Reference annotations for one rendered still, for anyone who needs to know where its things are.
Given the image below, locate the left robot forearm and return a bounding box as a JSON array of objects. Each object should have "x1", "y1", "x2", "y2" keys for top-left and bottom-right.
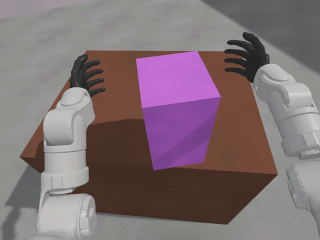
[{"x1": 36, "y1": 87, "x2": 96, "y2": 235}]

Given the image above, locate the carton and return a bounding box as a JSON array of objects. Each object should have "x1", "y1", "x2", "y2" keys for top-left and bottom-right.
[{"x1": 136, "y1": 51, "x2": 221, "y2": 171}]

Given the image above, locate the pedestal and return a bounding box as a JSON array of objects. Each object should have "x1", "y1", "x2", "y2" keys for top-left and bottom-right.
[{"x1": 19, "y1": 50, "x2": 278, "y2": 225}]

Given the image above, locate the left robot hand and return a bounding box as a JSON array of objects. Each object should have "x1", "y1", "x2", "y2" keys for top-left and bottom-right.
[{"x1": 69, "y1": 53, "x2": 106, "y2": 98}]

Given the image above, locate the right robot upper arm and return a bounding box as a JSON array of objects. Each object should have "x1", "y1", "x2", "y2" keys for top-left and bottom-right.
[{"x1": 286, "y1": 159, "x2": 320, "y2": 237}]

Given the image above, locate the right robot forearm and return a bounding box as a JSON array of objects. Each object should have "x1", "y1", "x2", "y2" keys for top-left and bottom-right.
[{"x1": 253, "y1": 63, "x2": 320, "y2": 161}]

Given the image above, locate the right robot hand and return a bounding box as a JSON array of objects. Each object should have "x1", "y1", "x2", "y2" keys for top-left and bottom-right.
[{"x1": 224, "y1": 32, "x2": 270, "y2": 83}]

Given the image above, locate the left robot upper arm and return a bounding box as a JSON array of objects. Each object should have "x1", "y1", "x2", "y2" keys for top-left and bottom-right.
[{"x1": 24, "y1": 193, "x2": 97, "y2": 240}]

